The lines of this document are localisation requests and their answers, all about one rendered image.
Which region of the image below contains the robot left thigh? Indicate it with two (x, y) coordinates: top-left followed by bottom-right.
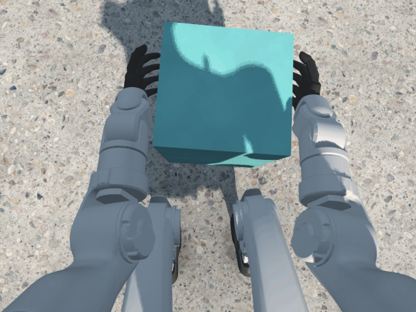
(121, 203), (181, 312)

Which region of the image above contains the robot left hand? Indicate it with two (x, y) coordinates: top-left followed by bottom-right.
(123, 44), (161, 98)

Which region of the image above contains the right robot upper arm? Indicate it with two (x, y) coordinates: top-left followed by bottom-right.
(291, 206), (416, 312)

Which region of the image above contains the left robot forearm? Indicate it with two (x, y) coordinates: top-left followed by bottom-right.
(70, 87), (153, 250)

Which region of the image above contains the left robot upper arm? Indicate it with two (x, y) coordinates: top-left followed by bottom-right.
(2, 201), (155, 312)

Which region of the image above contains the right robot forearm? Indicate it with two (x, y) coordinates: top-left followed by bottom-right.
(292, 94), (379, 247)

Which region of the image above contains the right robot foot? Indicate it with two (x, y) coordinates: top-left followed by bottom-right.
(231, 214), (250, 277)

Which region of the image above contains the robot right hand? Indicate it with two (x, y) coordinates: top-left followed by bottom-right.
(292, 51), (321, 111)

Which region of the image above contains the carton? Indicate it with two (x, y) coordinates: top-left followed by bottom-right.
(152, 21), (294, 168)

